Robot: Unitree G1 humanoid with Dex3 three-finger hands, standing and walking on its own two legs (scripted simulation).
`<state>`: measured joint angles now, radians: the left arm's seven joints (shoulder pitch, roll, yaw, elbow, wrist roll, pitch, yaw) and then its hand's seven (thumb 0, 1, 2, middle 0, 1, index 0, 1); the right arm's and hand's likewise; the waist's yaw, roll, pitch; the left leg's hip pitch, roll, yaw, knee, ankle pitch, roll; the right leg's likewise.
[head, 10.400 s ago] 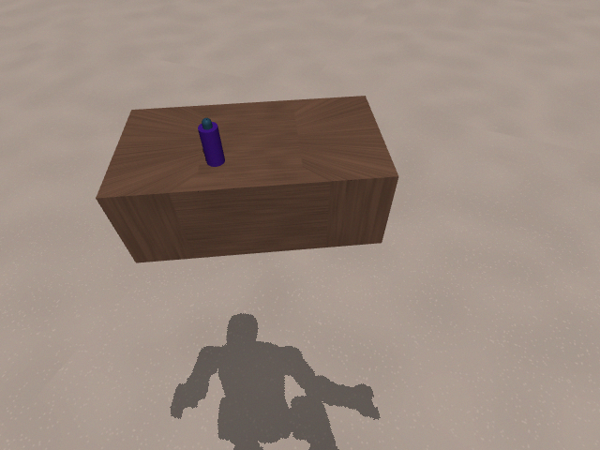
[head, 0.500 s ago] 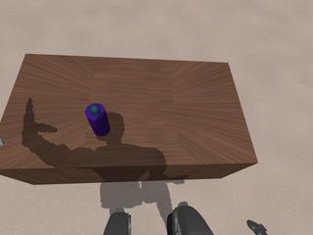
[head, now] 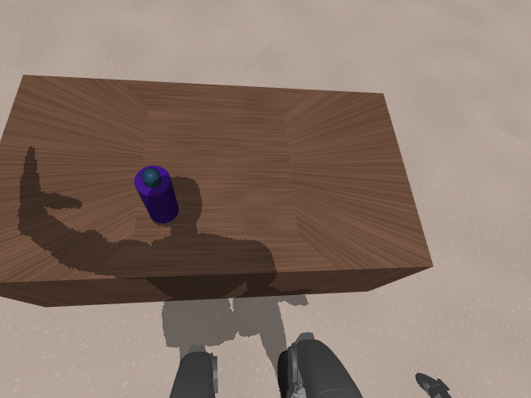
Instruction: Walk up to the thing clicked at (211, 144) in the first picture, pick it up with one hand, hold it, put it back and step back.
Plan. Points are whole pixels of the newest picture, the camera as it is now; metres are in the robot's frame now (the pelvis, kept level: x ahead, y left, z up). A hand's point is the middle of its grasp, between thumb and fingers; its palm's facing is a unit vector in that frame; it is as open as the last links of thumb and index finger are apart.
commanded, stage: go down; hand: left
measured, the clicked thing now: (157, 193) +0.51 +0.19 -0.21
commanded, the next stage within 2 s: none
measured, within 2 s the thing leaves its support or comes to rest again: neither
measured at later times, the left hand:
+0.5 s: hand out of the picture +0.43 +0.40 +0.05, palm faces +0.23 -0.97 -0.05, open 17.1 cm
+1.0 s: hand out of the picture +0.44 +0.40 +0.05, palm faces +0.23 -0.97 -0.03, open 17.1 cm
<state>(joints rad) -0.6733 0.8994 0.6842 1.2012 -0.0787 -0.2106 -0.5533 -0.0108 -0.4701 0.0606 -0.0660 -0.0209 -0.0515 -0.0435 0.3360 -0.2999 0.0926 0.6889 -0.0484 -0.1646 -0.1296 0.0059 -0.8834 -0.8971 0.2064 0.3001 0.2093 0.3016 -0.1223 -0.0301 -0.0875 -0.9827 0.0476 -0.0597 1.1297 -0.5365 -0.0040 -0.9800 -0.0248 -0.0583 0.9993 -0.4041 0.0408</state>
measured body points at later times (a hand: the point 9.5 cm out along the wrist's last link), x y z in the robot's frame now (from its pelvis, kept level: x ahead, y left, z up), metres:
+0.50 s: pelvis +0.00 +0.00 -0.01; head +0.16 +0.05 +0.41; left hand +0.41 +0.45 +0.05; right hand +0.05 -0.28 -0.10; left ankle -0.01 +0.11 -0.66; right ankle +0.03 -0.16 -0.66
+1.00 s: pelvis -0.01 +0.00 -0.02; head +0.16 +0.06 +0.40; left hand +0.42 +0.46 +0.06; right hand +0.04 -0.28 -0.10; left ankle -0.01 +0.11 -0.66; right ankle +0.03 -0.16 -0.66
